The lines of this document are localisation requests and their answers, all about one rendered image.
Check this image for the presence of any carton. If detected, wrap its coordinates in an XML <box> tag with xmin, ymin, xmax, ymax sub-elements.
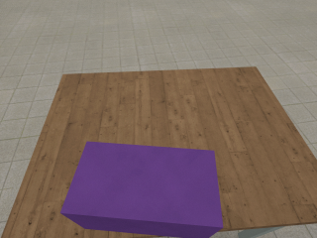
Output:
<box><xmin>60</xmin><ymin>141</ymin><xmax>224</xmax><ymax>238</ymax></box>

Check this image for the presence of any table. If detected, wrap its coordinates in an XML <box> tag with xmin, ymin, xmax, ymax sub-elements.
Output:
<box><xmin>1</xmin><ymin>66</ymin><xmax>317</xmax><ymax>238</ymax></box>

